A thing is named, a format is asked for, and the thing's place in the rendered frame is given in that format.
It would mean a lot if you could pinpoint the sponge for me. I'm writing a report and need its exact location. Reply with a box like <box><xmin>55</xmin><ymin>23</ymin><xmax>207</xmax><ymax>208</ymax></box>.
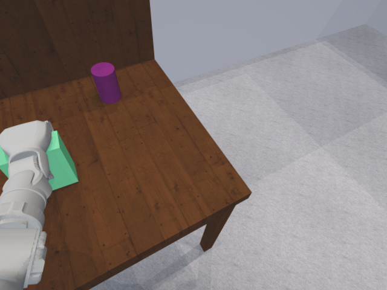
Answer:
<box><xmin>0</xmin><ymin>131</ymin><xmax>79</xmax><ymax>190</ymax></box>

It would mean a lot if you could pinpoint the left robot hand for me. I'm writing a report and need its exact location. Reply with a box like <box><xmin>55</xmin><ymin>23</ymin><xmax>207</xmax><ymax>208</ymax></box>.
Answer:
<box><xmin>0</xmin><ymin>120</ymin><xmax>54</xmax><ymax>180</ymax></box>

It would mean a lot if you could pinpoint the table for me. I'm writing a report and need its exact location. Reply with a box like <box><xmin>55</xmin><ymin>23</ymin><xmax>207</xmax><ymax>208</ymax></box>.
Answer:
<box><xmin>0</xmin><ymin>0</ymin><xmax>252</xmax><ymax>290</ymax></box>

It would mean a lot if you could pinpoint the robot left upper arm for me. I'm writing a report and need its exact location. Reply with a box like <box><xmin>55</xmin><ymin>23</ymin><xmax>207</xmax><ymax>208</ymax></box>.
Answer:
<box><xmin>0</xmin><ymin>228</ymin><xmax>47</xmax><ymax>290</ymax></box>

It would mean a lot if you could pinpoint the left robot forearm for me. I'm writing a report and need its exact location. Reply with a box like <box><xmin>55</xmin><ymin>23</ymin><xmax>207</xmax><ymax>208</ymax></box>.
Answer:
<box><xmin>0</xmin><ymin>147</ymin><xmax>53</xmax><ymax>231</ymax></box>

